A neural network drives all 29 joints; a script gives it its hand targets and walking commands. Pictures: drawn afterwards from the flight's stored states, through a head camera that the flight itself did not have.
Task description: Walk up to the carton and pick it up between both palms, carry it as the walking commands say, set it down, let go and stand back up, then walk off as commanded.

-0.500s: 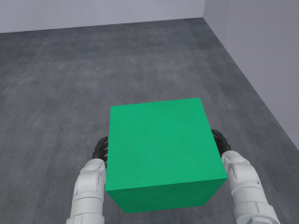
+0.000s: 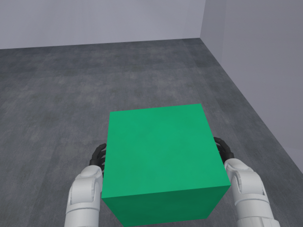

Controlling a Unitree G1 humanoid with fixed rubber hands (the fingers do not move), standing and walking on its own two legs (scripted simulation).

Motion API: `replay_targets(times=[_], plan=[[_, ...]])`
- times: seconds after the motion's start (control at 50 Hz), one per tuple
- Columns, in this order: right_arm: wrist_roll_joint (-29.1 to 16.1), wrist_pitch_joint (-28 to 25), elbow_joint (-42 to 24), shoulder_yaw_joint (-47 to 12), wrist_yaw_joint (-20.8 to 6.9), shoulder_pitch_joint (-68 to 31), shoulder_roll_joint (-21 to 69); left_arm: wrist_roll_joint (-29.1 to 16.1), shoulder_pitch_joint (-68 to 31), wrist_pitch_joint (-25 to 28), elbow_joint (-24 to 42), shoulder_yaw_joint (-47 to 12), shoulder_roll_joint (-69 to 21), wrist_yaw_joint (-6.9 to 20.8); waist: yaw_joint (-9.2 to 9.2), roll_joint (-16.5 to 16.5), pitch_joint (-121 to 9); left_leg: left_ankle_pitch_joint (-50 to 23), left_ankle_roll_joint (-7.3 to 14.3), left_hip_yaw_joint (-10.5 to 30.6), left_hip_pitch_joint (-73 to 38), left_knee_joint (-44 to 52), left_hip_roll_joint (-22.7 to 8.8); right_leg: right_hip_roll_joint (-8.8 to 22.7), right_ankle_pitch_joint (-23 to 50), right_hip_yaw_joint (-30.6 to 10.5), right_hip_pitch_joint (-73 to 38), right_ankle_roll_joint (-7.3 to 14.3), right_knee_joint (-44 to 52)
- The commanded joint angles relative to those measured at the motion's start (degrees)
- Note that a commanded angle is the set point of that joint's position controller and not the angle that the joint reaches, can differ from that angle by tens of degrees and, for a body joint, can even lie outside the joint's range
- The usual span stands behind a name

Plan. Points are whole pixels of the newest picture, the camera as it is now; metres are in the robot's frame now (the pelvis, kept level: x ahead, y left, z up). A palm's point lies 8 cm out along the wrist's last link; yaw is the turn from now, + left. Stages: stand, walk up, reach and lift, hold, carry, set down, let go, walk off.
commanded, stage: reach and lift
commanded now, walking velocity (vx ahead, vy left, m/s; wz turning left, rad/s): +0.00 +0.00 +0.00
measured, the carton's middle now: (160, 167) +0.29 +0.03 -0.02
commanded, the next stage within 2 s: hold in 1.20 s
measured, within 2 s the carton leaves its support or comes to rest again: neither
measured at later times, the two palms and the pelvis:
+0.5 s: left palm (104, 162) +0.27 +0.19 +0.03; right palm (234, 168) +0.27 -0.17 +0.03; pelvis -0.01 +0.02 +0.00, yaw -1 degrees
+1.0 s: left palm (101, 166) +0.26 +0.19 +0.02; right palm (232, 172) +0.26 -0.17 +0.03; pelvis +0.00 +0.02 +0.00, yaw -1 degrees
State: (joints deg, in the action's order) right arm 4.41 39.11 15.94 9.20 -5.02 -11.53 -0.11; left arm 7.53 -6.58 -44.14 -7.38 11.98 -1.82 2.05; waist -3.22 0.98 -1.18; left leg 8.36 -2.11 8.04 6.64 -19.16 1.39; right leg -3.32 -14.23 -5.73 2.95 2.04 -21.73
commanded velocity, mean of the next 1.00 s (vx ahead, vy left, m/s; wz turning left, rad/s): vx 0.00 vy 0.00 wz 0.00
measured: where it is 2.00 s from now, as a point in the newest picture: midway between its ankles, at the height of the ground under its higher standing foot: outside the picture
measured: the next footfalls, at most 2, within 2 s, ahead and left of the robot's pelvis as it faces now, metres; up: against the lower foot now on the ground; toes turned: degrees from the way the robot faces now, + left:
none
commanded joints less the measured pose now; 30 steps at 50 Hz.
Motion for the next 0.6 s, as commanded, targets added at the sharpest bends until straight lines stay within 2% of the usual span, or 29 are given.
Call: replay_targets(times=[0.0,0.02,0.04,0.06,0.08,0.1,0.12,0.14,0.16,0.2,0.22,0.24,0.26,0.28,0.3,0.32,0.34,0.36,0.38,0.4,0.42,0.44,0.46,0.48,0.5,0.52,0.54,0.56,0.58], plan=[[-7.5,-1.8,-8.1,-32.4,-10.1,-32.0,51.8,-12.4,-38.9,3.6,11.1,-37.4,-49.3,10.9,2.09,-1.9,-14.3,-12.1,0.6,-5.1,-9.3,0.3,3.7,-1.6,12.9,1.3,3.4,-1.0,4.5],[-6.7,-1.3,-6.1,-30.6,-10.3,-29.8,51.6,-11.7,-39.5,3.3,11.6,-37.5,-49.1,11.0,3.13,-4.0,-13.5,-12.3,0.4,-5.3,-10.2,0.5,4.0,-1.3,13.3,0.9,4.1,-0.8,5.4],[-7.2,-1.4,-6.9,-31.0,-10.3,-31.2,51.0,-12.2,-39.6,3.1,10.8,-38.1,-49.4,10.7,3.61,-2.5,-12.4,-11.4,0.5,-5.2,-10.2,0.4,3.8,-1.4,12.8,1.3,4.3,-1.0,5.2],[-7.0,-1.5,-8.2,-30.9,-10.9,-33.0,50.0,-11.7,-39.0,2.9,9.9,-36.7,-50.2,10.9,2.75,-2.9,-12.5,-10.8,0.2,-5.1,-8.9,1.0,3.5,-2.1,11.9,2.0,3.1,-0.9,5.0],[-7.8,-1.9,-9.8,-30.8,-10.8,-35.8,48.9,-11.7,-40.2,3.0,8.9,-36.8,-51.2,11.0,2.88,-4.9,-13.2,-8.9,0.0,-5.2,-7.1,1.0,4.0,-2.0,11.4,2.3,1.3,-0.9,4.8],[-7.5,-1.7,-9.1,-31.5,-10.7,-35.8,51.2,-11.9,-41.9,3.6,8.9,-36.0,-50.4,11.1,2.81,-1.6,-12.7,-6.0,1.0,-5.3,-7.7,0.3,4.2,-1.7,8.4,1.4,3.3,-1.1,5.4],[-8.8,-2.6,-10.0,-32.5,-11.5,-39.5,51.1,-10.7,-42.2,4.2,8.0,-35.0,-50.6,11.1,1.41,-1.5,-15.0,-4.6,0.9,-4.8,-8.8,0.3,4.4,-1.4,6.5,2.1,5.2,-1.1,5.3],[-8.7,-2.2,-9.7,-32.9,-11.5,-39.7,51.8,-10.8,-41.6,4.0,7.4,-35.3,-51.3,10.9,1.34,0.5,-14.4,-4.7,1.3,-5.1,-9.7,0.3,3.8,-1.7,5.9,2.2,6.1,-1.4,5.3],[-8.6,-2.7,-8.8,-32.1,-11.3,-39.6,53.5,-10.7,-44.2,5.0,8.3,-35.3,-50.4,11.2,1.97,1.8,-17.0,-5.8,1.3,-4.9,-10.9,-0.7,4.7,-1.2,7.8,1.7,6.7,-1.4,5.2],[-8.8,-2.5,-7.4,-31.0,-11.5,-40.1,51.5,-10.0,-42.2,4.5,5.7,-34.0,-51.1,11.3,1.33,-0.2,-16.4,-4.0,1.3,-4.9,-10.7,0.3,4.1,-1.3,5.1,2.0,6.7,-1.6,4.9],[-8.8,-2.5,-7.5,-31.0,-11.8,-40.3,51.8,-10.8,-44.1,4.6,6.4,-34.2,-52.0,11.2,2.02,-1.3,-18.7,-7.3,1.0,-4.3,-10.1,0.0,4.0,-2.0,8.6,2.1,5.5,-1.4,4.2],[-8.2,-2.1,-6.8,-30.4,-12.0,-38.5,50.9,-11.0,-43.7,4.5,6.1,-35.2,-52.8,10.7,2.61,-2.1,-17.7,-6.9,1.1,-4.4,-10.7,0.4,3.6,-2.0,8.3,1.8,5.4,-1.3,4.4],[-8.6,-2.8,-9.6,-31.2,-12.1,-41.9,51.3,-12.2,-46.1,4.5,6.8,-36.0,-54.6,11.2,3.29,-1.2,-18.7,-7.5,0.9,-4.2,-10.6,-0.4,4.1,-1.9,9.3,1.7,5.0,-0.9,4.5],[-9.4,-2.3,-8.9,-32.6,-12.1,-39.3,52.4,-11.1,-41.0,4.0,5.7,-35.4,-54.8,10.7,1.30,-1.1,-18.0,-9.8,0.9,-4.2,-11.7,0.2,3.7,-2.2,10.0,2.0,4.6,-1.0,4.5],[-6.7,-1.6,-7.3,-29.4,-11.6,-37.4,50.4,-9.9,-40.6,3.7,4.3,-33.8,-53.6,10.9,3.59,0.0,-14.0,-7.7,0.8,-4.5,-12.3,0.1,4.0,-1.6,8.5,1.5,7.0,-0.8,5.6],[-6.9,-1.5,-6.6,-29.3,-11.7,-37.6,49.8,-10.6,-40.8,3.6,2.9,-33.5,-53.8,11.0,2.86,0.3,-16.2,-8.6,0.8,-4.6,-10.9,1.0,3.8,-2.5,9.8,2.2,4.0,-1.3,5.5],[-6.5,-1.6,-5.4,-28.7,-11.8,-36.0,50.4,-9.9,-41.9,4.0,5.4,-33.8,-51.8,11.2,3.73,0.2,-13.3,-5.6,0.6,-4.7,-10.4,1.2,4.4,-1.8,7.4,2.0,5.9,-1.3,6.2],[-6.6,-2.1,-7.0,-29.1,-11.9,-37.9,49.5,-11.1,-45.3,4.3,6.0,-35.2,-53.8,11.2,4.89,-0.6,-12.1,-3.0,0.5,-4.2,-9.5,0.7,4.2,-1.9,5.9,2.1,6.4,-0.8,5.5],[-7.7,-2.3,-8.4,-30.1,-12.1,-38.9,51.5,-10.6,-43.6,4.8,5.9,-34.8,-53.3,11.0,3.99,-0.8,-15.3,-5.9,0.9,-4.3,-12.0,0.4,4.1,-1.9,7.9,1.6,6.4,-1.2,5.4],[-7.0,-1.4,-7.5,-29.7,-12.3,-35.7,51.7,-11.7,-44.0,4.7,7.6,-35.9,-53.2,11.0,4.01,-0.2,-16.8,-7.6,0.9,-4.5,-12.0,1.2,3.3,-2.6,10.2,2.1,4.8,-1.3,5.3],[-7.3,-1.6,-7.5,-28.8,-11.9,-36.6,50.4,-11.6,-45.1,4.3,6.5,-35.8,-52.9,11.3,4.99,-2.5,-15.3,-6.7,0.7,-4.8,-9.4,0.8,4.1,-2.1,10.7,1.6,3.0,-1.1,5.5],[-7.2,-1.3,-6.0,-28.6,-12.0,-35.5,51.9,-11.5,-45.4,4.6,7.0,-35.5,-52.4,11.3,4.83,-1.2,-14.6,-6.2,1.0,-4.6,-8.7,1.4,3.7,-2.0,10.1,1.6,3.5,-1.4,5.4],[-7.7,-1.6,-8.9,-29.4,-12.0,-38.3,49.7,-11.4,-44.0,4.6,4.6,-34.6,-52.8,10.7,4.49,-0.8,-15.2,-5.7,0.8,-4.0,-9.3,1.4,3.0,-2.2,8.9,1.8,4.3,-1.2,5.1],[-7.6,-1.7,-10.2,-30.8,-11.9,-37.0,50.3,-10.7,-41.4,4.8,5.2,-34.7,-52.5,11.3,4.37,0.5,-16.1,-6.2,1.0,-4.6,-10.6,0.7,4.0,-2.0,9.5,1.7,4.2,-1.4,5.7],[-6.9,-0.9,-8.1,-29.7,-11.4,-32.7,50.0,-11.7,-42.1,4.5,6.5,-36.1,-53.1,11.2,5.43,-1.9,-16.1,-10.1,0.8,-4.7,-10.9,1.1,3.8,-2.5,13.1,1.7,3.3,-1.3,5.3],[-7.4,-1.3,-11.3,-30.1,-11.1,-35.3,49.5,-11.1,-39.8,3.9,4.2,-35.2,-54.4,11.0,4.77,-2.8,-17.3,-10.3,0.7,-4.9,-11.4,1.0,4.0,-2.2,13.1,1.6,2.5,-1.5,5.4],[-7.6,-1.3,-11.9,-30.3,-11.4,-37.0,48.9,-10.5,-39.6,4.1,4.1,-34.7,-53.8,11.0,4.30,-1.4,-17.0,-9.3,0.9,-3.9,-10.9,1.2,3.5,-2.2,12.5,1.8,2.2,-1.6,5.1],[-8.4,-1.0,-13.6,-32.7,-11.2,-33.8,50.3,-11.6,-39.1,4.6,7.4,-36.2,-53.1,11.0,4.19,-0.8,-16.9,-13.0,1.1,-4.7,-11.3,0.8,4.1,-2.3,16.0,1.6,1.4,-1.6,5.1],[-8.3,-0.6,-13.2,-32.9,-11.3,-33.3,51.9,-11.3,-39.2,4.8,9.3,-36.1,-51.4,10.7,3.71,0.8,-17.6,-12.8,1.4,-4.9,-10.9,1.1,4.1,-2.3,16.8,1.8,1.0,-2.1,5.1]])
